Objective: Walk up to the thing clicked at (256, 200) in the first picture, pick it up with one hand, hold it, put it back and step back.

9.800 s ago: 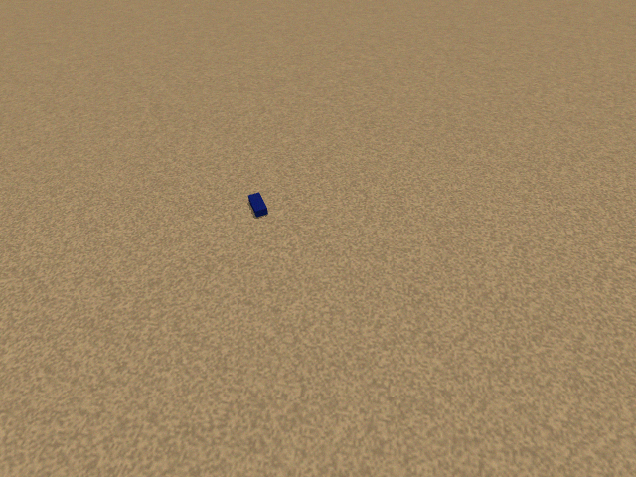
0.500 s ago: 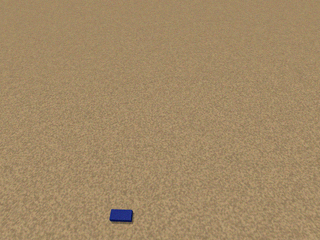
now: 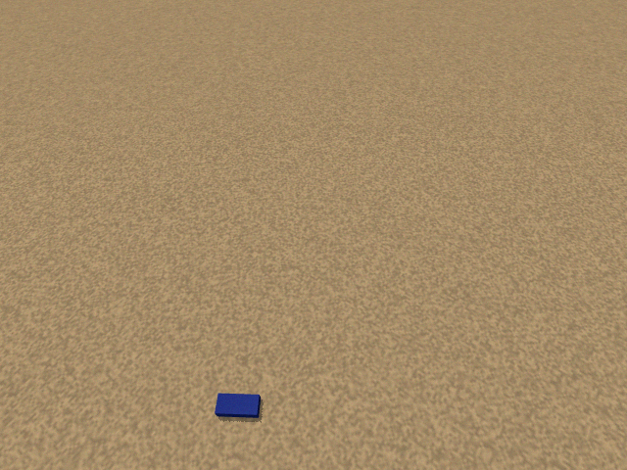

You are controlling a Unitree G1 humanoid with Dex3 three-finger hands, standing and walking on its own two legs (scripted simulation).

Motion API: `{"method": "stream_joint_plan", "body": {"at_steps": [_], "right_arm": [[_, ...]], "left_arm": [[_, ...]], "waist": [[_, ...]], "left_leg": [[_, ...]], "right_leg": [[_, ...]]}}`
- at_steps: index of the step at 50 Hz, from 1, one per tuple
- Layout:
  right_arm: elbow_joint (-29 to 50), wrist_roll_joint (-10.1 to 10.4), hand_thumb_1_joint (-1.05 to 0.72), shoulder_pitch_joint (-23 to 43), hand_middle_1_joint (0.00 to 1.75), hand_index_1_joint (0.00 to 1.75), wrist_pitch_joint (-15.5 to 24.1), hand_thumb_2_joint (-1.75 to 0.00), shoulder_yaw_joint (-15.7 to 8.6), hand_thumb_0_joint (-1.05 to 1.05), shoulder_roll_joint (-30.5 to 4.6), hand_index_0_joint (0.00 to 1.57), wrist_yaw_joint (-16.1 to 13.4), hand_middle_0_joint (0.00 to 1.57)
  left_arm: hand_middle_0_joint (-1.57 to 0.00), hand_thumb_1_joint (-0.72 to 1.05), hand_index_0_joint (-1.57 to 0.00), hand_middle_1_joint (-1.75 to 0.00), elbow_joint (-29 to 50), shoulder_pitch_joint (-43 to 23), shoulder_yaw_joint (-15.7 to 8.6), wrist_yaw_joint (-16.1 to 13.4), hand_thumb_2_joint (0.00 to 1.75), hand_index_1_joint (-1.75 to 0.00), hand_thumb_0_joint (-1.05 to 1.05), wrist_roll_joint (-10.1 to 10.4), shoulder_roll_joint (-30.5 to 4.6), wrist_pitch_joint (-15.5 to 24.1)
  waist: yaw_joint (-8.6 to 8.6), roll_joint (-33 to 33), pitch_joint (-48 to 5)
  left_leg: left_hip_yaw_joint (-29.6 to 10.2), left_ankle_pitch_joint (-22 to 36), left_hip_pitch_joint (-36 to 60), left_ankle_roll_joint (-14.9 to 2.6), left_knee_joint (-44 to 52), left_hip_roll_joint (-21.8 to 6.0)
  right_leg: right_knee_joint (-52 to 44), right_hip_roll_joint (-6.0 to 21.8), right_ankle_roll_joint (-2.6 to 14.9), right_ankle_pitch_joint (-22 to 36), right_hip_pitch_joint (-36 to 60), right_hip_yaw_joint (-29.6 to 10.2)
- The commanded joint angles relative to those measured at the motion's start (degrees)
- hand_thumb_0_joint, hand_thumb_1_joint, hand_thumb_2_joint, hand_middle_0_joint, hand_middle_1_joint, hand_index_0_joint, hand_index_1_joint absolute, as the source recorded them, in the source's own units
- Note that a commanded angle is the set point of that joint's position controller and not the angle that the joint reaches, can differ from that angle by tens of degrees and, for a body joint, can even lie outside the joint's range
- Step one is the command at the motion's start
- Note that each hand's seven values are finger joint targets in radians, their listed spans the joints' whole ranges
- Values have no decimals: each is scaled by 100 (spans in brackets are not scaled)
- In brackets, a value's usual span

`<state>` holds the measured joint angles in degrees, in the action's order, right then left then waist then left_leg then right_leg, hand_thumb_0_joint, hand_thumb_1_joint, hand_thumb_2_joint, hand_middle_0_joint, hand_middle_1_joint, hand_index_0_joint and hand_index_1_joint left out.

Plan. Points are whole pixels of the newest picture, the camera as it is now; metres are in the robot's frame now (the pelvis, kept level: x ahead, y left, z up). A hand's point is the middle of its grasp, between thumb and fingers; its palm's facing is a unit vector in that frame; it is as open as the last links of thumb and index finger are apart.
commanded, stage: walk up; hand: left
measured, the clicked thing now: (238, 405) +0.39 +0.26 -0.75
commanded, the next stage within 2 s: none
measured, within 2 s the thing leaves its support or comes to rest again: neither
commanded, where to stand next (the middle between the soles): +0.02 +0.01 m, yaw +2 degrees
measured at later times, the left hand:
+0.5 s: hand out of the picture +0.09 +0.25 -0.14, palm faces +0.01 -0.95 -0.31, open 7.3 cm
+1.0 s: hand out of the picture +0.03 +0.24 -0.15, palm faces +0.04 -0.94 -0.33, open 7.4 cm
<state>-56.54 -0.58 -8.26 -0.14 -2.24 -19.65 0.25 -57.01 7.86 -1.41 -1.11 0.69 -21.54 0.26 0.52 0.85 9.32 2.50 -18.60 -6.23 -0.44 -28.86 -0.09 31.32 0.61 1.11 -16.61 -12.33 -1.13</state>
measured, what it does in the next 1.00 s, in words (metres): stands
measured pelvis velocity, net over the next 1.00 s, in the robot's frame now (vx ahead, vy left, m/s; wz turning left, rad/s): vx -0.02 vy -0.01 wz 0.02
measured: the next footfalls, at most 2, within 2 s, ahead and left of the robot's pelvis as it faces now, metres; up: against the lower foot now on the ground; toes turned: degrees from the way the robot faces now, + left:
none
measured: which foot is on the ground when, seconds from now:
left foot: down 0.00-1.00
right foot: down 0.00-1.00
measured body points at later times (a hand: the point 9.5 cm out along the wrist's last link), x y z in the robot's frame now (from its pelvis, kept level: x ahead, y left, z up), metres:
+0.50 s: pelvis -0.02 +0.00 +0.01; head -0.01 +0.01 +0.46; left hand +0.09 +0.30 -0.12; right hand +0.07 -0.30 -0.12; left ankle -0.03 +0.12 -0.73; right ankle +0.03 -0.12 -0.73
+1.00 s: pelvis -0.02 -0.01 +0.01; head -0.01 -0.01 +0.46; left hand +0.03 +0.29 -0.12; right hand +0.05 -0.30 -0.13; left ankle -0.03 +0.12 -0.73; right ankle +0.03 -0.12 -0.73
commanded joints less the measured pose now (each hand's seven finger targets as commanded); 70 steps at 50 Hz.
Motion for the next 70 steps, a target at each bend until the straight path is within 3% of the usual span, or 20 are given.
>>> {"method": "stream_joint_plan", "body": {"at_steps": [1,2,3,4,5,7,8,9,14,16,22,26,29,39,49,59,70], "right_arm": [[464,249,-90,334,30,30,2,-90,-192,0,-1050,20,-108,20],[403,237,-90,275,30,30,-57,-90,-162,0,-908,20,-92,20],[288,194,-90,-9,30,30,-127,-90,-234,0,-997,20,-101,20],[134,120,-90,-141,30,30,-144,-90,-230,0,-985,20,-97,20],[83,89,-90,-136,30,30,-108,-90,-228,0,-1009,20,-79,20],[-8,102,-90,-18,30,30,12,-90,-229,0,-1216,20,-55,20],[-25,108,-90,84,30,30,62,-90,-219,0,-1217,20,-54,20],[-8,95,-90,227,30,30,78,-90,-197,0,-1276,20,-48,20],[-152,68,-90,322,30,30,105,-90,-162,0,-1241,20,-78,20],[-204,68,-90,360,30,30,108,-90,-162,0,-1231,20,-81,20],[-185,15,-90,620,30,30,98,-90,-165,0,-1194,20,-50,20],[-184,6,-90,675,30,30,86,-90,-146,0,-1148,20,-27,20],[-213,10,-90,597,30,30,86,-90,-150,0,-1160,20,-13,20],[-351,31,-90,409,30,30,61,-90,-140,0,-1147,20,10,20],[-387,48,-90,354,30,30,98,-90,-90,0,-1176,20,-12,20],[-378,54,-90,330,30,30,116,-90,-79,0,-1175,20,-28,20],[-361,37,-90,366,30,30,125,-90,-78,0,-1211,20,-34,20]], "left_arm": [[-20,90,-20,-30,153,92,-291,-66,90,-30,0,-74,-1192,163],[-20,90,-20,-30,212,-106,-269,-62,90,-30,0,-68,-1275,150],[-20,90,-20,-30,272,-463,-286,-43,90,-30,0,-116,-1525,110],[-20,90,-20,-30,313,-717,-261,-23,90,-30,0,-127,-1416,69],[-20,90,-20,-30,329,-764,-235,-3,90,-30,0,-112,-1260,54],[-20,90,-20,-30,252,-657,-232,5,90,-30,0,-45,-1030,70],[-20,90,-20,-30,176,-598,-231,12,90,-30,0,-47,-971,66],[-20,90,-20,-30,132,-571,-241,26,90,-30,0,-31,-1007,51],[-20,90,-20,-30,5,-686,-201,34,90,-30,0,-26,-901,25],[-20,90,-20,-30,-55,-734,-185,41,90,-30,0,-34,-870,7],[-20,90,-20,-30,-251,-687,-190,79,90,-30,0,-102,-905,-13],[-20,90,-20,-30,-338,-590,-202,91,90,-30,0,-119,-904,34],[-20,90,-20,-30,-342,-623,-220,92,90,-30,0,-133,-951,72],[-20,90,-20,-30,-434,-529,-239,95,90,-30,0,-151,-972,125],[-20,90,-20,-30,-428,-397,-240,92,90,-30,0,-142,-961,133],[-20,90,-20,-30,-412,-440,-223,83,90,-30,0,-126,-930,123],[-20,90,-20,-30,-378,-591,-219,94,90,-30,0,-125,-959,106]], "waist": [[49,-9,-1468],[10,164,-1306],[-147,685,-1050],[-224,776,-719],[-252,732,-686],[-142,503,-1021],[-65,466,-1223],[26,452,-1182],[-17,-214,-1226],[-24,-329,-1138],[30,-338,-824],[48,-186,-723],[-4,-118,-851],[-39,88,-852],[-3,11,-988],[-5,-106,-1037],[-22,-97,-1001]], "left_leg": [[-381,2043,-221,-86,-222,-357],[-337,624,-123,-20,-216,-106],[-376,-439,224,-42,-349,-9],[-472,-649,388,-54,-258,-53],[-515,-149,411,-48,208,-163],[-817,1718,254,-164,822,-604],[-870,2255,277,-218,880,-726],[-863,2282,110,-242,831,-733],[-663,2705,312,-126,1068,-722],[-678,2508,200,-127,1205,-731],[-810,899,-261,-196,1607,-782],[-784,478,-281,-178,1578,-708],[-730,564,-111,-148,1496,-678],[-786,460,49,-134,1328,-612],[-803,934,-79,-125,1301,-688],[-801,1195,-65,-114,1354,-746],[-812,1045,-197,-98,1406,-724]], "right_leg": [[-802,864,444,3257,1243,-781],[-1163,1306,623,2462,637,-1182],[-1284,1636,959,2001,-139,-1518],[-1295,1566,930,1581,-537,-1511],[-1221,1359,732,1658,-460,-1222],[-798,779,229,2217,245,-530],[-707,623,163,2360,582,-371],[-797,562,89,2111,678,-383],[-867,611,152,2268,787,-337],[-969,565,119,2002,822,-285],[-1174,511,28,1126,763,-276],[-1391,544,3,920,589,-374],[-1474,624,27,1013,521,-470],[-1810,688,40,293,157,-661],[-1585,679,49,1107,422,-552],[-1474,660,53,1404,568,-502],[-1447,649,48,1322,574,-515]]}}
